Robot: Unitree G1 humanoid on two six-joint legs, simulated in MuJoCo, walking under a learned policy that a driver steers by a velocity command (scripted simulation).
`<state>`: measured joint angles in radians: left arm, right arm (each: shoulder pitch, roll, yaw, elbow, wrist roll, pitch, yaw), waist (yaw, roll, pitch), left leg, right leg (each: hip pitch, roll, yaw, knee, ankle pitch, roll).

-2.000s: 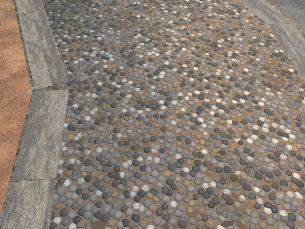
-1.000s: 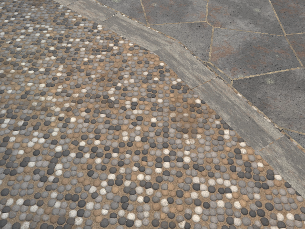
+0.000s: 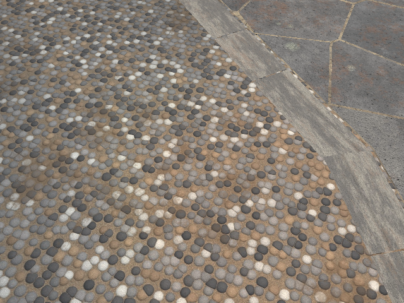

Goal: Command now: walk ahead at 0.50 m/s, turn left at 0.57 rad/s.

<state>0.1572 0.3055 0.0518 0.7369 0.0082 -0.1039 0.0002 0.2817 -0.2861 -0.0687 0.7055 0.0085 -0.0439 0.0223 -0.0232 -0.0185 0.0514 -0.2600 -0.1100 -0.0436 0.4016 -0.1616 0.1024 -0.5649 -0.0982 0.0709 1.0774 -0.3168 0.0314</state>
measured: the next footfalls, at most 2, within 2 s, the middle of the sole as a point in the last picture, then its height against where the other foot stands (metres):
right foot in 0.26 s outside the picture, level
left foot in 0.78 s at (144, 283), level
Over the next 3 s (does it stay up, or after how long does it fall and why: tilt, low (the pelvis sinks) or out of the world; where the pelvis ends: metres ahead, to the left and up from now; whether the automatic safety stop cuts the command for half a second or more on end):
stays up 1.35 0.67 0.00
